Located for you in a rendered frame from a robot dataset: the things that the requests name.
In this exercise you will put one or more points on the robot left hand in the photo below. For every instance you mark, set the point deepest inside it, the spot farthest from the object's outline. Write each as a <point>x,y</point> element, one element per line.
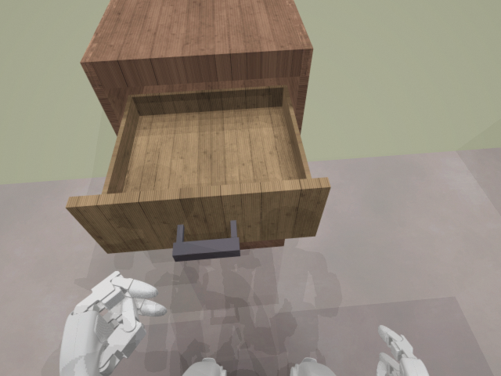
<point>86,332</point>

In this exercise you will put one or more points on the drawer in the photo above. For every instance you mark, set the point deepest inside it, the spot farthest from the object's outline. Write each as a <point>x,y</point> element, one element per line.
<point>201,159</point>

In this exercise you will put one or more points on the cabinet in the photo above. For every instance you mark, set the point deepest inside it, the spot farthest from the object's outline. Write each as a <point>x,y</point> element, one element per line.
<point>155,46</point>

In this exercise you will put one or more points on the robot right hand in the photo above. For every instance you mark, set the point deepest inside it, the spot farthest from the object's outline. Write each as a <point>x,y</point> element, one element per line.
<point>403,352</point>

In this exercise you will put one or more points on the handle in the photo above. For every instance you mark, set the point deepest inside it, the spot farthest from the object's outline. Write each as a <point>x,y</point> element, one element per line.
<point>206,249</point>

